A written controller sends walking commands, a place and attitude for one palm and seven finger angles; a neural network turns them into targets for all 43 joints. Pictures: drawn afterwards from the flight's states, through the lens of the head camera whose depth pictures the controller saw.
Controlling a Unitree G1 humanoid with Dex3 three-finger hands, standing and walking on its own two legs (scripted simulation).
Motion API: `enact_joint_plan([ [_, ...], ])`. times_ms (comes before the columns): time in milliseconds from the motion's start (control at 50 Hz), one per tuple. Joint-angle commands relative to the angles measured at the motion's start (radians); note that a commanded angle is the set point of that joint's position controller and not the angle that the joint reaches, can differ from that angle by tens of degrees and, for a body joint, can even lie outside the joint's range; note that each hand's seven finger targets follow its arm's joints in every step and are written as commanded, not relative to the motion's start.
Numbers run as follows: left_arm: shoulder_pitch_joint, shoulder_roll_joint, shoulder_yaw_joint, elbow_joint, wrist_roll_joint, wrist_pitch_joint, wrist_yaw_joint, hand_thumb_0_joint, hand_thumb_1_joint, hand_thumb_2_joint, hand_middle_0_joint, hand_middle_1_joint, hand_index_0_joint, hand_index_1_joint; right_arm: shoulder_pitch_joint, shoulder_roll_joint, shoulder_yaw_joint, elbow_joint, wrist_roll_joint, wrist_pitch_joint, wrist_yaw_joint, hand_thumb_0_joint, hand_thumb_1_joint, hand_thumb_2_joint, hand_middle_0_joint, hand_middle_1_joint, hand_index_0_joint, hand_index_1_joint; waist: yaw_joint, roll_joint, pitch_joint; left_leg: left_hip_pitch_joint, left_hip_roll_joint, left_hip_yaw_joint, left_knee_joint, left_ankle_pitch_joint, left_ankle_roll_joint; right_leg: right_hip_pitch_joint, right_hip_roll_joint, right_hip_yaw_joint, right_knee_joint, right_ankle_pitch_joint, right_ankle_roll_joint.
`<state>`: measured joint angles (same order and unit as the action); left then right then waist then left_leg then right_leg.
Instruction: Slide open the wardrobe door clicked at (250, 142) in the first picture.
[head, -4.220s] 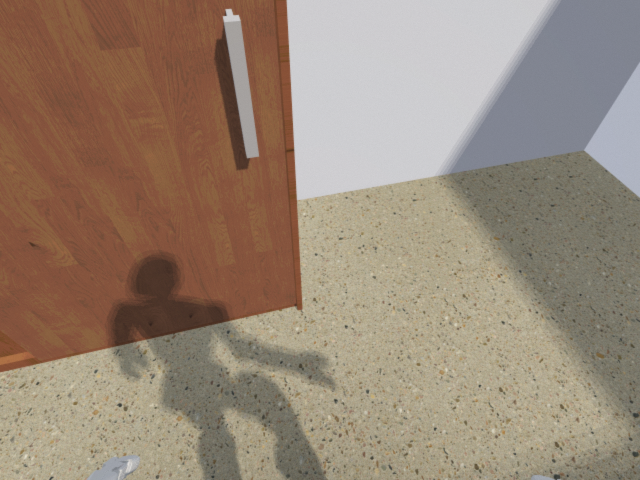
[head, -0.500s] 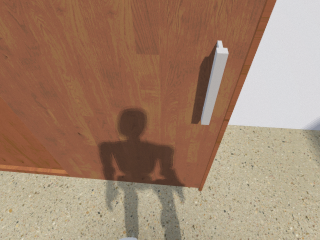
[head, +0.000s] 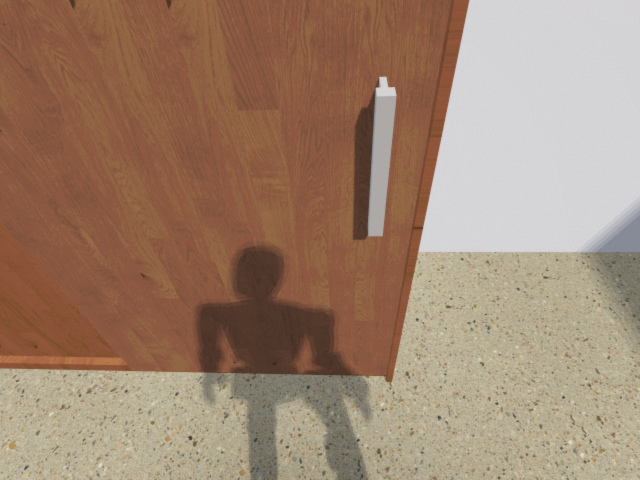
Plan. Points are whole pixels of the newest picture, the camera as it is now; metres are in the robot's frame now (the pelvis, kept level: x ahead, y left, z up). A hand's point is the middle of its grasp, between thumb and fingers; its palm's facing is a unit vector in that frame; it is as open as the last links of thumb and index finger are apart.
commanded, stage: come to a stop and stand still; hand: right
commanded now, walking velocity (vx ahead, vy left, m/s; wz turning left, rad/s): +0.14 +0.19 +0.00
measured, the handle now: (378, 163) +0.55 -0.06 +0.12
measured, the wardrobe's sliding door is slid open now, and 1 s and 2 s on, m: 0.00 0.00 0.00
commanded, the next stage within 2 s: look again from close up in 1.70 s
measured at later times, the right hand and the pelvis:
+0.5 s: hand out of the picture +0.01 -0.13 -0.17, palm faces +0.02 +0.98 -0.22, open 7.3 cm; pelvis -0.01 +0.05 +0.00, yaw +0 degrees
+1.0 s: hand out of the picture -0.03 -0.13 -0.17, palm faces +0.01 +0.99 -0.17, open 7.4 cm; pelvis -0.02 +0.03 +0.00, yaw +1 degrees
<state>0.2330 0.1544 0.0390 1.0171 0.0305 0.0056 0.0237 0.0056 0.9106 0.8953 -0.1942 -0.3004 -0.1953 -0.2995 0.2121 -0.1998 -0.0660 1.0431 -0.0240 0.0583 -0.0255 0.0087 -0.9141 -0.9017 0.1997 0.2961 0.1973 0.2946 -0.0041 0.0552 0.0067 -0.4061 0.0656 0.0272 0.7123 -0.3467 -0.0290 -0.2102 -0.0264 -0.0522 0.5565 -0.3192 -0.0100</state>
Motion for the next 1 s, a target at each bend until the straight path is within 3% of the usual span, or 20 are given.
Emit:
enact_joint_plan([
  [0, -0.011, 0.149, 0.016, -0.041, 0.004, -0.021, 0.018, 0.0, 0.9, 0.9, -0.2, -0.3, -0.2, -0.3, 0.042, -0.033, -0.005, -0.026, -0.007, -0.026, 0.02, 0.0, -0.9, -0.9, 0.2, 0.3, 0.2, 0.3, -0.013, -0.202, 0.143, -0.066, -0.026, -0.049, 0.208, 0.009, 0.0, -0.121, -0.24, 0.259, -0.44, -0.201, -0.083],
  [60, 0.06, 0.142, 0.02, -0.017, -0.003, -0.026, 0.025, 0.0, 0.9, 0.9, -0.2, -0.3, -0.2, -0.3, 0.054, -0.037, 0.0, -0.013, -0.006, -0.036, 0.028, 0.0, -0.9, -0.9, 0.2, 0.3, 0.2, 0.3, 0.013, -0.175, 0.119, -0.118, -0.025, -0.031, 0.185, 0.029, -0.011, 0.029, -0.224, 0.207, -0.408, -0.049, -0.091],
  [160, 0.154, 0.159, 0.032, 0.025, 0.003, -0.022, 0.035, 0.0, 0.9, 0.9, -0.2, -0.3, -0.2, -0.3, -0.006, -0.028, 0.009, -0.039, 0.0, -0.033, 0.029, 0.0, -0.9, -0.9, 0.2, 0.3, 0.2, 0.3, 0.064, -0.194, 0.066, -0.074, -0.014, -0.015, 0.039, -0.077, -0.011, 0.154, -0.282, 0.23, -0.321, 0.293, -0.141],
  [240, 0.121, 0.171, 0.035, 0.044, -0.001, -0.016, 0.032, 0.0, 0.9, 0.9, -0.2, -0.3, -0.2, -0.3, 0.081, 0.005, 0.014, 0.002, 0.01, -0.041, 0.023, 0.0, -0.9, -0.9, 0.2, 0.3, 0.2, 0.3, 0.026, -0.225, -0.023, 0.123, -0.043, 0.023, -0.177, 0.001, 0.002, 0.118, -0.243, 0.187, -0.235, 0.388, -0.119],
  [280, 0.118, 0.139, 0.029, 0.057, -0.014, -0.018, 0.026, 0.0, 0.9, 0.9, -0.2, -0.3, -0.2, -0.3, 0.147, -0.016, 0.015, 0.035, 0.008, -0.057, 0.016, 0.0, -0.9, -0.9, 0.2, 0.3, 0.2, 0.3, -0.002, -0.142, -0.067, 0.301, -0.019, 0.005, -0.392, 0.229, 0.007, 0.041, -0.17, 0.115, -0.142, 0.336, -0.049],
  [300, 0.129, 0.092, 0.019, 0.058, -0.023, -0.022, 0.021, 0.0, 0.9, 0.9, -0.2, -0.3, -0.2, -0.3, 0.158, -0.056, 0.011, 0.048, 0.006, -0.067, 0.006, 0.0, -0.9, -0.9, 0.2, 0.3, 0.2, 0.3, 0.001, -0.032, -0.077, 0.409, 0.081, -0.098, -0.408, 0.302, 0.032, -0.064, -0.121, 0.053, -0.082, 0.215, -0.005],
  [320, 0.108, 0.044, 0.0, 0.051, -0.025, -0.02, 0.016, 0.0, 0.9, 0.9, -0.2, -0.3, -0.2, -0.3, 0.155, -0.094, 0.011, 0.059, 0.009, -0.074, 0.0, 0.0, -0.9, -0.9, 0.2, 0.3, 0.2, 0.3, 0.002, 0.091, -0.046, 0.401, 0.182, -0.181, -0.419, 0.398, 0.078, -0.131, -0.054, -0.004, -0.065, 0.018, 0.028],
  [340, 0.091, 0.034, -0.005, 0.049, -0.021, -0.015, 0.012, 0.0, 0.9, 0.9, -0.2, -0.3, -0.2, -0.3, 0.133, -0.104, 0.017, 0.057, 0.01, -0.075, -0.001, 0.0, -0.9, -0.9, 0.2, 0.3, 0.2, 0.3, 0.006, 0.087, -0.014, 0.32, 0.221, -0.179, -0.432, 0.35, 0.117, -0.108, -0.046, -0.006, -0.05, -0.075, 0.034],
  [380, 0.085, 0.032, -0.005, 0.071, -0.01, 0.001, 0.012, 0.0, 0.9, 0.9, -0.2, -0.3, -0.2, -0.3, 0.102, -0.062, 0.02, 0.057, 0.01, -0.08, -0.006, 0.0, -0.9, -0.9, 0.2, 0.3, 0.2, 0.3, 0.003, 0.159, 0.05, 0.232, 0.171, -0.175, -0.468, 0.29, 0.14, -0.089, -0.059, 0.007, 0.011, -0.074, 0.034],
  [420, 0.12, 0.025, -0.012, 0.101, -0.012, 0.0, 0.015, 0.0, 0.9, 0.9, -0.2, -0.3, -0.2, -0.3, 0.087, -0.031, 0.032, 0.067, 0.014, -0.082, -0.008, 0.0, -0.9, -0.9, 0.2, 0.3, 0.2, 0.3, 0.02, 0.089, 0.076, 0.223, 0.141, -0.131, -0.433, 0.367, 0.14, -0.058, -0.068, 0.018, -0.029, 0.013, 0.033],
  [480, 0.159, 0.022, -0.018, 0.139, -0.014, -0.006, 0.019, 0.0, 0.9, 0.9, -0.2, -0.3, -0.2, -0.3, 0.094, -0.021, 0.038, 0.076, 0.023, -0.082, -0.012, 0.0, -0.9, -0.9, 0.2, 0.3, 0.2, 0.3, 0.024, -0.008, 0.057, 0.216, 0.089, -0.081, -0.394, 0.382, 0.095, 0.031, -0.083, 0.024, -0.13, 0.214, 0.031],
  [560, 0.13, 0.033, -0.019, 0.146, -0.015, -0.002, 0.021, 0.0, 0.9, 0.9, -0.2, -0.3, -0.2, -0.3, 0.094, -0.03, 0.036, 0.083, 0.021, -0.071, -0.012, 0.0, -0.9, -0.9, 0.2, 0.3, 0.2, 0.3, 0.01, -0.094, 0.121, 0.182, 0.052, -0.075, -0.429, 0.244, 0.062, 0.035, -0.099, 0.023, -0.164, 0.212, 0.035],
  [780, 0.116, 0.041, -0.018, 0.132, -0.016, -0.007, 0.022, 0.0, 0.9, 0.9, -0.2, -0.3, -0.2, -0.3, 0.126, -0.023, 0.039, 0.084, 0.017, -0.08, -0.016, 0.0, -0.9, -0.9, 0.2, 0.3, 0.2, 0.3, 0.011, -0.042, 0.066, 0.229, 0.051, -0.07, -0.435, 0.281, 0.057, 0.066, -0.097, 0.018, -0.19, 0.209, 0.033],
  [800, -0.018, 0.076, -0.013, 0.055, -0.026, -0.029, 0.01, 0.0, 0.9, 0.9, -0.2, -0.3, -0.2, -0.3, 0.251, -0.062, 0.035, 0.116, 0.002, -0.11, -0.058, 0.0, -0.9, -0.9, 0.2, 0.3, 0.2, 0.3, -0.054, 0.053, 0.095, 0.257, 0.139, -0.189, -0.389, 0.93, -0.039, -0.092, -0.062, -0.035, 0.093, 0.06, 0.05],
  [820, 0.058, 0.031, -0.015, 0.013, -0.024, -0.013, 0.006, 0.0, 0.9, 0.9, -0.2, -0.3, -0.2, -0.3, 0.222, -0.091, 0.034, 0.067, -0.001, -0.122, -0.051, 0.0, -0.9, -0.9, 0.2, 0.3, 0.2, 0.3, 0.013, 0.017, 0.009, 0.309, 0.19, -0.194, -0.365, 0.899, 0.002, -0.114, -0.042, 0.049, 0.146, -0.07, 0.016],
  [840, 0.071, 0.03, -0.011, 0.02, -0.023, -0.011, 0.003, 0.0, 0.9, 0.9, -0.2, -0.3, -0.2, -0.3, 0.18, -0.071, 0.039, 0.048, -0.001, -0.122, -0.043, 0.0, -0.9, -0.9, 0.2, 0.3, 0.2, 0.3, 0.024, -0.069, 0.003, 0.272, 0.175, -0.16, -0.376, 0.739, 0.08, -0.098, -0.05, 0.04, 0.149, -0.073, 0.008],
  [860, 0.085, 0.003, -0.019, 0.02, -0.024, -0.014, -0.002, 0.0, 0.9, 0.9, -0.2, -0.3, -0.2, -0.3, 0.139, -0.075, 0.036, 0.041, -0.001, -0.124, -0.038, 0.0, -0.9, -0.9, 0.2, 0.3, 0.2, 0.3, 0.033, -0.065, -0.031, 0.263, 0.165, -0.133, -0.373, 0.629, 0.135, -0.061, -0.046, 0.021, 0.099, -0.057, 0.016],
  [900, 0.14, 0.013, -0.02, 0.023, -0.021, -0.022, -0.005, 0.0, 0.9, 0.9, -0.2, -0.3, -0.2, -0.3, 0.118, -0.065, 0.039, 0.016, 0.001, -0.118, -0.033, 0.0, -0.9, -0.9, 0.2, 0.3, 0.2, 0.3, 0.049, 0.021, -0.048, 0.214, 0.115, -0.098, -0.346, 0.377, 0.135, 0.019, -0.026, 0.017, -0.028, 0.032, 0.018],
  [920, 0.154, 0.031, -0.021, 0.029, -0.018, -0.029, -0.003, 0.0, 0.9, 0.9, -0.2, -0.3, -0.2, -0.3, 0.116, -0.041, 0.044, 0.018, 0.005, -0.113, -0.031, 0.0, -0.9, -0.9, 0.2, 0.3, 0.2, 0.3, 0.048, 0.017, -0.025, 0.169, 0.083, -0.091, -0.327, 0.263, 0.117, 0.045, -0.037, 0.039, -0.08, 0.075, 0.01],
  [980, 0.143, 0.08, -0.024, 0.015, -0.008, -0.042, 0.004, 0.0, 0.9, 0.9, -0.2, -0.3, -0.2, -0.3, 0.13, -0.007, 0.049, 0.009, 0.01, -0.094, -0.025, 0.0, -0.9, -0.9, 0.2, 0.3, 0.2, 0.3, 0.016, -0.118, 0.051, 0.162, 0.006, -0.056, -0.288, 0.104, 0.079, -0.053, -0.114, 0.116, -0.153, 0.155, -0.029],
])
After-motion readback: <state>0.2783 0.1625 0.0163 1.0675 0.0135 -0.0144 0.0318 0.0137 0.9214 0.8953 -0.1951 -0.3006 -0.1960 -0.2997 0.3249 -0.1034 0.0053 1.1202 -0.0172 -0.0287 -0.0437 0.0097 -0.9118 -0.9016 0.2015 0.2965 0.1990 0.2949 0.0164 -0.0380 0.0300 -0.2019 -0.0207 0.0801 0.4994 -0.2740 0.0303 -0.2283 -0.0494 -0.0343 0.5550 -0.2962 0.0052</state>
